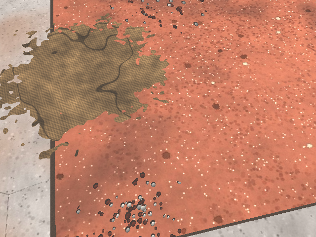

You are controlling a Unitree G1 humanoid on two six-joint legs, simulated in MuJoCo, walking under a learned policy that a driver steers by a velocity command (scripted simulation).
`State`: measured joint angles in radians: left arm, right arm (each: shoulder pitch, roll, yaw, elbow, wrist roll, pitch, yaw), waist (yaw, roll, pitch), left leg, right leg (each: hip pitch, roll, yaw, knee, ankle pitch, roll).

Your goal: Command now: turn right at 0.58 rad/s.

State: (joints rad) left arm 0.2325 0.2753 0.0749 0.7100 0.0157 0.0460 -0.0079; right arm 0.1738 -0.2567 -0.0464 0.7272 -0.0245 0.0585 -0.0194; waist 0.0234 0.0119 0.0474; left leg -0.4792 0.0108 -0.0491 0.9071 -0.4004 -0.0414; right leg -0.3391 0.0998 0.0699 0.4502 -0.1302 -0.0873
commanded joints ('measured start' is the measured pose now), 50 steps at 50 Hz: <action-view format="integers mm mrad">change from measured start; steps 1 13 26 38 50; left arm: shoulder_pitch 9 41 -70 -65 -84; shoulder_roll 159 137 74 77 62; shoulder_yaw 46 57 7 -33 -42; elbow -67 -49 -116 -65 -1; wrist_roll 9 17 -18 -2 20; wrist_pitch -3 9 24 -41 -33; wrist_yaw -4 -18 -36 19 9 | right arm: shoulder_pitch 3 -68 77 106 172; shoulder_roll -69 -108 -187 -92 -168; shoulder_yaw -14 -13 -52 -19 -27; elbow -73 -135 -88 -25 58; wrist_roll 4 -4 -6 10 1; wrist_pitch -14 -57 -51 -4 -43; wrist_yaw -4 -19 9 26 16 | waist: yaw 9 51 -59 -35 -61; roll -136 99 196 -124 178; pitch -100 -55 -107 -96 34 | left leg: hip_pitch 20 253 383 84 288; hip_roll -31 223 265 18 194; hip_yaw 15 -137 33 60 -264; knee -82 -635 -476 -33 -700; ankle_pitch -4 403 654 -1 -371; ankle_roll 6 221 229 5 193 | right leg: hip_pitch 84 -203 10 245 -51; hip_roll -239 0 -45 -275 -27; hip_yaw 327 28 -136 94 -41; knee -158 726 216 -126 128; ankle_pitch -101 -271 -337 439 -347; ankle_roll -152 101 96 -105 -3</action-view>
